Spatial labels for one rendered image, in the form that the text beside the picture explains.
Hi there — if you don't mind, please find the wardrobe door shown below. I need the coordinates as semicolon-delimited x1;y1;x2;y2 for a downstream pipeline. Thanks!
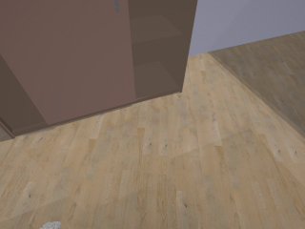
0;54;46;130
0;0;136;125

